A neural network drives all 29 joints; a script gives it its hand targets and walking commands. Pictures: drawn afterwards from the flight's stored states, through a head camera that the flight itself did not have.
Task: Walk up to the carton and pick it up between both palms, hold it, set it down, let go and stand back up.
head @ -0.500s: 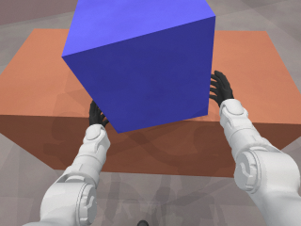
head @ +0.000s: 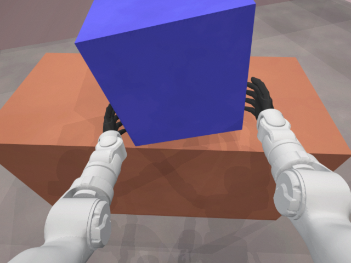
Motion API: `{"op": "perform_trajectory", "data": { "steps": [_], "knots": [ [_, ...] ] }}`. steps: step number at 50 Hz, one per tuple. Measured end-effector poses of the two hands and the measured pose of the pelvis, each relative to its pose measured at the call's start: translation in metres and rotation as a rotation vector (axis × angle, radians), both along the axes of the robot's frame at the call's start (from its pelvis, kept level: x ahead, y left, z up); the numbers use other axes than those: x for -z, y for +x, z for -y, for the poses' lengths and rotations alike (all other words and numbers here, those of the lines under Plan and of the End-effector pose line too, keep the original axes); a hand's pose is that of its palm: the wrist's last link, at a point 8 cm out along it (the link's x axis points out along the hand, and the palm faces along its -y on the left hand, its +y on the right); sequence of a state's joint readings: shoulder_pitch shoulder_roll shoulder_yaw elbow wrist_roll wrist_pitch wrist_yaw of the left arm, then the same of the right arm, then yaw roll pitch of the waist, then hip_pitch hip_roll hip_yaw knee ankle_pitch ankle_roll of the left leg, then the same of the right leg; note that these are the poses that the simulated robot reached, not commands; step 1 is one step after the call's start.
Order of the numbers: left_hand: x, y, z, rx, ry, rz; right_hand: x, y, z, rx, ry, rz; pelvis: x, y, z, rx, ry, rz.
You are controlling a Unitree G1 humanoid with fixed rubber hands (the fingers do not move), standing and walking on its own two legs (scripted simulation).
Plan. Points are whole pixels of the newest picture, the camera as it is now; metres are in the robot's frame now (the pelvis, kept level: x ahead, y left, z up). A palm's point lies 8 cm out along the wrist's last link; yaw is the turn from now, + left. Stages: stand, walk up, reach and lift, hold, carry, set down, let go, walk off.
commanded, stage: reach and lift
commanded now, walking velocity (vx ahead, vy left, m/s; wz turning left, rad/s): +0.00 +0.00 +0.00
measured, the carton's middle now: (173, 59) +0.56 +0.07 +0.18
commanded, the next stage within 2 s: none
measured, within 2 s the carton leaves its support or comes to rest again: neither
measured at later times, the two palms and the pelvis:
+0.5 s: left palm (101, 116) +0.40 +0.21 +0.13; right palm (269, 97) +0.45 -0.14 +0.17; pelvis +0.00 +0.01 +0.01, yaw +0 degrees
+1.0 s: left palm (103, 91) +0.40 +0.19 +0.21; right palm (313, 71) +0.40 -0.17 +0.27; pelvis -0.02 +0.03 +0.02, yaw +0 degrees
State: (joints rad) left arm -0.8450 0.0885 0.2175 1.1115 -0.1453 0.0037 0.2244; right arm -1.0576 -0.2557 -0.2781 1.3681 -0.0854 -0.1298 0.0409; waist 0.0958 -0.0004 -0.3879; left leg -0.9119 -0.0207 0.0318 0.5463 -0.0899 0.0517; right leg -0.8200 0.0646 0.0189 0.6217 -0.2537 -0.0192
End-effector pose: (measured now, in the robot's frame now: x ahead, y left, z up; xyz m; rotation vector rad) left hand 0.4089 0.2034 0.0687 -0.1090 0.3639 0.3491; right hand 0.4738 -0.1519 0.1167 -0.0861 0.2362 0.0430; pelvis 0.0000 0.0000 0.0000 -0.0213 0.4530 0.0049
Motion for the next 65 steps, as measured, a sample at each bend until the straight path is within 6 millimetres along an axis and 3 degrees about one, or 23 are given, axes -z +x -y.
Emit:
{"op": "perform_trajectory", "data": {
  "steps": [10,15,22,32,47,52,65],
  "knots": [
    [-0.009,0.001,-0.001,0.015,0.009,-0.024,-0.006,-0.002,-0.002,0.031,-0.003,-0.027,-0.003,0.002,-0.002,-0.001,-0.003,0.044],
    [-0.022,0.001,-0.004,0.013,0.005,0.009,-0.018,-0.004,-0.006,0.059,0.025,0.006,-0.004,0.002,-0.004,-0.001,-0.005,0.059],
    [-0.051,-0.003,-0.007,0.021,0.020,0.056,-0.044,-0.013,-0.008,0.072,0.037,0.049,-0.007,0.000,-0.007,-0.003,-0.008,0.110],
    [-0.092,-0.014,-0.001,0.081,0.040,0.046,-0.084,-0.043,0.000,0.118,0.009,0.036,-0.012,-0.008,-0.013,-0.008,-0.016,0.240],
    [-0.138,-0.010,0.017,0.184,0.063,0.080,-0.152,-0.069,0.017,0.198,-0.030,0.073,-0.016,-0.017,-0.029,-0.012,-0.038,0.297],
    [-0.139,-0.010,0.018,0.193,0.079,0.056,-0.152,-0.070,0.019,0.189,-0.031,0.048,-0.017,-0.018,-0.031,-0.013,-0.040,0.308],
    [-0.147,-0.015,0.008,0.139,0.094,0.058,-0.130,-0.060,0.013,0.154,0.037,0.024,-0.019,-0.017,-0.026,-0.012,-0.035,0.302]
  ]
}}
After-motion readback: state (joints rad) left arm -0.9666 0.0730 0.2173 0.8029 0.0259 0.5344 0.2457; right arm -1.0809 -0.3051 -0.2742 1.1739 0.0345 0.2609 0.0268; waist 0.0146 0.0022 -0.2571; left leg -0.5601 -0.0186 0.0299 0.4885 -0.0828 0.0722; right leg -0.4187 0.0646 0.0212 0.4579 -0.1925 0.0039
